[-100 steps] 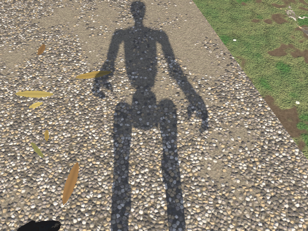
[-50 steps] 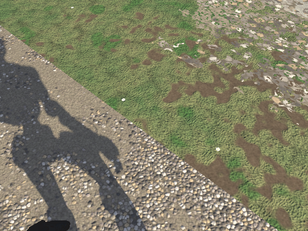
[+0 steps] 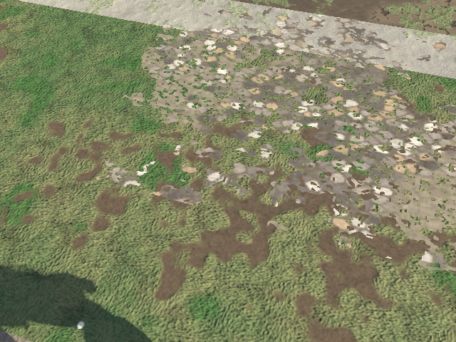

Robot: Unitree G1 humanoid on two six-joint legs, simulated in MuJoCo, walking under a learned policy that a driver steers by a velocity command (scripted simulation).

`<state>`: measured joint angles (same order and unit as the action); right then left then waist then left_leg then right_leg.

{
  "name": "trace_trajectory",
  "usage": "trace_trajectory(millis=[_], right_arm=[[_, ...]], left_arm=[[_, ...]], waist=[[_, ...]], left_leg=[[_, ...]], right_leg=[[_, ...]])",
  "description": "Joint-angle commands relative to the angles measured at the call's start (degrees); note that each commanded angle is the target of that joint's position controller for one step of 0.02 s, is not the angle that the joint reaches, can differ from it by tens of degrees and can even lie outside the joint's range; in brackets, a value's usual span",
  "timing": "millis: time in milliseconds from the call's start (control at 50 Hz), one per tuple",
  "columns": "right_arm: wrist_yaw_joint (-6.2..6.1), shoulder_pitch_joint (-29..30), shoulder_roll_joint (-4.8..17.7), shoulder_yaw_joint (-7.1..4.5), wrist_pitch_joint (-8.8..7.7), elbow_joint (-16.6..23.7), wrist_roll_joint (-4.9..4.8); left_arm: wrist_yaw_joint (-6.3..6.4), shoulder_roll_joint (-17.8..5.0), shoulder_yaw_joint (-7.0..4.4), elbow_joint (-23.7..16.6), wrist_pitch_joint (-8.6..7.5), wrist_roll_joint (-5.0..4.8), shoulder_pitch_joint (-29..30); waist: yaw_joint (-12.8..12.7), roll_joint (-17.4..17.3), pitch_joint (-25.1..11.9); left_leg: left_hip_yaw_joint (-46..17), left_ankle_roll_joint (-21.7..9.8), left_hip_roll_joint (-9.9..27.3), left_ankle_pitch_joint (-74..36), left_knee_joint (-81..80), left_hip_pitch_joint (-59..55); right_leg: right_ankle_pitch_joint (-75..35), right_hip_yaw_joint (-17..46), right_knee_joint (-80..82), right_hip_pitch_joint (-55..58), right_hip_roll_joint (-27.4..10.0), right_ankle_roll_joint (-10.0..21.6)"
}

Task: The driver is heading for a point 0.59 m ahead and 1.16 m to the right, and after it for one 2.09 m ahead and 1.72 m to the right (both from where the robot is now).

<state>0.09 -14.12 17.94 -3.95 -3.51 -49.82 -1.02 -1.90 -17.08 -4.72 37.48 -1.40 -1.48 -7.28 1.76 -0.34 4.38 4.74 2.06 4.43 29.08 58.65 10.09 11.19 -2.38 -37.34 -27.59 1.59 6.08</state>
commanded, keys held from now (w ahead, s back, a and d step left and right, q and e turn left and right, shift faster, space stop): w+e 1.00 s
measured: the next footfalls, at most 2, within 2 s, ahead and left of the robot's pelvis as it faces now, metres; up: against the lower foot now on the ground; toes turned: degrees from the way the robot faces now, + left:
left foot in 0.42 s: +0.45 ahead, +0.10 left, +0.00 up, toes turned -18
right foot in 0.94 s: +0.59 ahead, -0.27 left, +0.00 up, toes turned -35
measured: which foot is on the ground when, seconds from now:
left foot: up 0.00-0.40, down 0.42-0.94, up 0.96-1.00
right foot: down 0.00-0.44, up 0.46-0.92, down 0.94-1.00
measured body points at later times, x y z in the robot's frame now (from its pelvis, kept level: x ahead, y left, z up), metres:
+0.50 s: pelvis +0.29 +0.02 +0.01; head +0.32 +0.01 +0.46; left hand +0.42 +0.29 -0.11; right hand +0.42 -0.28 -0.07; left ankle +0.41 +0.10 -0.72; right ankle +0.12 -0.07 -0.65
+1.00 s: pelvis +0.52 -0.13 +0.00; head +0.55 -0.17 +0.45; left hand +0.84 -0.03 -0.07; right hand +0.40 -0.40 -0.13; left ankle +0.45 +0.09 -0.64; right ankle +0.55 -0.24 -0.72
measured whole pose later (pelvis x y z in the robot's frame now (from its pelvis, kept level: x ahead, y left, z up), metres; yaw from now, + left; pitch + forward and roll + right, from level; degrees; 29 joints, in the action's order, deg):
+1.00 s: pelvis +0.52 -0.13 +0.00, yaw -36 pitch +1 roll +1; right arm 0.1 -15.7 18.3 -3.8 -3.7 -47.3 -1.1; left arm -2.1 -17.5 -4.2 34.4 -1.6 -1.4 -6.5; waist 2.5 -0.1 4.4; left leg 3.5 1.6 3.9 29.3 59.5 10.7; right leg 10.2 -1.4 -36.9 -28.0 2.1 5.5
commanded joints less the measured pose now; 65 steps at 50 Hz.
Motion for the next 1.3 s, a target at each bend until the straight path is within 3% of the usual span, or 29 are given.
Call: trace_trajectory(millis=[20, 40, 60, 140, 220, 300, 360, 400, 420, 440, 460, 480, 500, 520, 560, 640, 760, 840, 880, 920, 940, 960, 980, 1000, 1040, 1060, 1140, 1220, 1300], right_arm=[[0.6, 7.13, 6.63, -0.37, -4.75, 8.97, -1.4], [0.19, 6.72, 6.7, -0.57, -4.88, 8.1, 0.23], [0.17, 5.45, 7.22, -0.97, -4.4, 7.66, 0.92], [0.23, 6.62, 4.83, -0.67, -2.22, 8.38, 1.95], [0.64, 15.03, 2.38, 0.38, -2.19, 10.88, 1.61], [1.42, 19.6, 3.4, 0.23, -2.81, 13.05, 0.66], [1.86, 18.39, 5.27, -0.51, -3.54, 13.23, 0.58], [1.52, 11.64, 6.56, -1.49, -4.09, 11.55, 0.74], [1.17, 4.75, 8.6, -2.36, -4.44, 10.52, 1.58], [0.67, -3.6, 13.16, -3.52, -4.31, 9.76, 2.73], [1.23, -6.59, 12.68, -3.64, -3.5, 8.03, 1.58], [1.17, -3.72, 7.64, -2.29, -3.12, 9.14, 0.69], [0.81, -1.09, 5.51, -1.67, -2.5, 9.68, 0.89], [0.67, 1.49, 4.55, -1.25, -2.16, 9.56, 1.36], [0.4, 3.52, 3.09, -0.72, -2.31, 8.89, 1.92], [0.31, 2.54, 5.26, -1.66, -3.16, 7.09, 1.24], [-0.13, 0.76, 7.78, -2.24, -2.13, 5.59, 0.84], [-0.16, -2.02, 9.96, -2.9, -0.82, 4.18, -0.34], [-0.43, -1.78, 11.74, -3.44, -0.05, 4.21, -0.97], [-0.85, -0.78, 11.79, -3.33, 0.78, 4.65, -1.39], [-1.07, -1.86, 9.07, -2.17, 0.6, 5.48, 0.16], [-0.34, -6.58, 0.74, 0.61, -0.8, 9.37, 2.53], [0.37, -0.81, 5.57, 0.03, -2.88, 9.79, 0.43], [0.78, 4.4, 8.3, -0.69, -3.97, 11.48, -1.57], [0.18, 4.52, 7.49, -0.55, -4.62, 10.63, 0.67], [0.21, 3.44, 7.85, -0.87, -4.08, 10.29, 1.22], [0.24, 4.59, 5.3, -0.37, -2.01, 10.8, 2.04], [0.71, 13.64, 2.72, 0.79, -2.07, 13.09, 1.73], [1.52, 17.97, 4.25, 0.38, -2.78, 14.82, 0.69]], left_arm=[[0.31, -9.92, -2.82, -0.32, -2.09, 0.4, -14.09], [0.45, -7.92, -2.13, -0.92, -2.15, 0.42, -9.77], [0.76, -6.56, -1.53, -1.86, -2.21, 1.07, -7.07], [2.04, -8.13, -1.77, -1.79, -2.52, 0.91, -7.31], [3.01, -9.01, -2.09, -0.3, -2.09, 0.55, -10.5], [3.08, -8.86, -2.2, 1.72, -1.69, 0.02, -14.09], [3.46, -8.4, -2.2, 2.23, -1.02, 0.07, -14.38], [3.44, -7.47, -1.9, 1.95, -0.52, 0.23, -13.08], [3.18, -4.85, -0.9, 1.3, -0.59, 0.61, -12.65], [3.12, -1.52, 0.16, -0.01, -0.84, 0.34, -17.02], [3.21, -2.27, 0.66, -0.78, -1.29, -0.63, -20.92], [3.19, -7.72, -0.58, 0.18, -1.2, -1.08, -17.79], [3.13, -9.21, -1.0, -0.61, -0.91, -0.6, -12.46], [3.06, -8.63, -1.07, -1.33, -0.8, 0.02, -9.64], [2.57, -6.46, -1.11, -1.6, -0.3, 0.0, -9.35], [2.25, -3.19, -0.24, -3.27, 0.48, 0.13, -6.92], [0.27, -1.68, 0.69, -5.16, -0.52, 0.17, 1.66], [-0.99, -2.33, 0.55, -7.51, -0.36, 0.0, 6.31], [-1.18, -4.33, -0.48, -7.78, -0.06, 0.42, 4.3], [-0.65, -8.72, -3.15, -4.38, 0.41, 0.36, -9.3], [0.48, -13.08, -5.08, -1.74, 1.05, 0.03, -19.43], [0.81, -19.68, -5.53, -2.48, 0.48, -0.58, -16.47], [0.43, -14.81, -4.06, -4.34, -0.61, -0.15, -18.14], [0.21, -11.59, -2.97, -3.37, -1.56, 0.37, -16.25], [0.39, -8.61, -1.89, -3.85, -2.0, 0.44, -9.13], [0.65, -7.35, -1.33, -4.74, -2.03, 1.15, -6.68], [1.91, -8.46, -1.52, -3.86, -2.37, 1.04, -6.6], [2.88, -9.46, -1.84, -1.86, -1.89, 0.55, -9.8], [3.03, -9.35, -1.95, 0.37, -1.49, -0.06, -13.5]], waist=[[-7.01, 4.07, -12.7], [-4.42, 1.59, -9.45], [-2.3, 2.8, -8.36], [-1.04, 1.84, -5.73], [-4.22, 3.61, -3.18], [-6.03, 4.45, -2.6], [-4.92, 6.11, -3.2], [-1.27, 7.46, -5.6], [2.06, 5.82, -11.52], [2.83, -4.78, -21.16], [1.47, -19.39, -25.13], [2.43, -11.54, -17.33], [2.84, -6.68, -11.18], [1.74, -4.08, -6.72], [-0.58, -5.93, -3.84], [-0.83, -4.48, -2.86], [2.07, -3.0, -1.38], [2.66, -3.2, 0.31], [0.22, -4.72, -2.04], [-7.93, -4.07, -9.58], [-11.97, 1.38, -14.96], [-3.88, 16.96, -19.48], [-8.62, 10.05, -25.84], [-9.06, 7.15, -17.24], [-4.03, 1.74, -9.62], [-2.0, 2.86, -8.47], [-0.72, 2.45, -6.02], [-4.17, 3.86, -3.58], [-5.76, 4.61, -3.14]], left_leg=[[-9.06, -3.16, -0.27, -4.94, 15.96, 37.38], [-9.31, -2.85, 1.61, -8.16, 10.75, 33.3], [-9.9, -2.49, 2.78, -10.53, 7.42, 28.91], [-8.0, 0.86, 1.58, -16.88, -3.27, 25.39], [-7.52, 2.21, -1.71, -31.74, -20.73, 22.06], [-8.77, 1.25, -3.49, -34.93, -28.15, 19.16], [-9.73, -0.58, -3.86, -28.73, -30.71, 17.51], [-7.79, -2.83, -4.71, -25.89, -33.39, 8.36], [-10.81, -5.57, -0.49, -25.7, -32.47, -3.89], [-28.14, -12.33, 12.23, -19.48, -32.77, -25.21], [-50.06, -17.61, 20.16, -4.65, -39.56, -32.84], [-46.79, -15.62, 18.84, 3.85, -41.84, -27.0], [-37.78, -13.34, 16.64, 0.5, -42.29, -19.68], [-30.86, -12.49, 14.18, -6.54, -43.69, -12.24], [-21.96, -11.47, 10.86, -14.73, -46.48, -4.48], [-12.93, -13.45, 11.21, -24.61, -50.24, -3.28], [-0.23, -11.17, 9.26, -32.35, -50.6, -6.28], [2.92, -9.71, 11.5, -37.37, -48.36, -12.28], [5.12, -8.56, 11.77, -55.24, -41.48, -14.95], [8.24, -6.22, 9.52, -65.57, -22.34, -10.52], [8.26, -3.67, 7.31, -48.99, -4.83, 3.53], [3.31, -0.36, -4.43, 3.67, 14.96, 28.95], [-9.32, -1.14, -4.87, 5.33, 20.92, 35.03], [-9.34, -2.32, -2.32, -0.72, 19.69, 39.3], [-9.36, -2.32, 1.66, -8.64, 9.58, 32.76], [-9.78, -1.93, 2.68, -10.78, 7.05, 28.79], [-7.81, 1.46, 1.47, -16.6, -2.58, 25.21], [-7.33, 2.47, -1.88, -31.7, -20.3, 21.25], [-9.01, 1.35, -3.71, -34.12, -27.98, 18.11]], right_leg=[[7.49, 36.62, 21.96, 39.0, -17.54, 13.3], [1.1, 30.8, 22.07, 31.16, -15.19, 11.63], [-4.08, 27.23, 23.01, 25.67, -13.5, 11.03], [-13.64, 20.63, 25.56, 16.9, -10.67, 11.15], [-8.61, 16.63, 25.09, 13.24, -6.83, 7.78], [-4.58, 20.27, 21.82, 15.46, -8.17, 6.24], [-5.62, 24.93, 16.34, 20.43, -9.9, 5.28], [-10.6, 25.52, 10.5, 20.3, -8.14, 3.62], [-11.01, 22.75, 0.18, 16.76, -4.95, 1.66], [1.54, 15.78, -18.87, 1.16, 1.61, -2.57], [23.18, 12.79, -32.59, -12.63, 3.23, -4.43], [19.72, 14.07, -38.05, -17.59, -0.62, -4.96], [15.19, 11.65, -38.74, -17.9, -2.69, -5.18], [11.74, 10.53, -36.39, -16.29, -4.44, -5.32], [8.06, 10.05, -31.88, -11.88, -7.39, -5.08], [3.42, 8.55, -24.75, -13.4, -8.89, -6.05], [-12.26, 3.76, -6.33, -10.37, -7.71, -5.68], [-8.82, 1.09, 0.36, -9.18, -6.28, -3.5], [-2.7, -1.81, 1.56, -3.75, -3.02, -1.23], [-3.56, -4.05, 5.67, 15.56, 1.86, 2.42], [-3.48, 5.42, 6.36, 33.76, -2.76, 5.54], [7.38, 38.86, 12.04, 49.89, -17.48, 16.03], [15.35, 50.14, 19.9, 51.74, -20.54, 17.67], [10.65, 41.82, 21.02, 46.28, -18.99, 14.68], [-1.52, 29.81, 21.15, 30.42, -14.22, 11.26], [-6.4, 26.72, 22.34, 25.27, -12.6, 10.82], [-15.1, 20.62, 24.7, 15.61, -10.01, 11.29], [-9.04, 16.94, 24.03, 11.84, -6.21, 7.76], [-3.99, 21.55, 20.38, 14.76, -7.9, 6.29]])
Keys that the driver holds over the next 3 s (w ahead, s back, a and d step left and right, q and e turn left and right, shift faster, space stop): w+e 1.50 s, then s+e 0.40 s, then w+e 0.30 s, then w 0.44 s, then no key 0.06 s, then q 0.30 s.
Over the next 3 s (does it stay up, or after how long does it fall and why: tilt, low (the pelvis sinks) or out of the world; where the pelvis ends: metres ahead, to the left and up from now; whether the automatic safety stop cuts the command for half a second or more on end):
stays up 0.85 -0.73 0.02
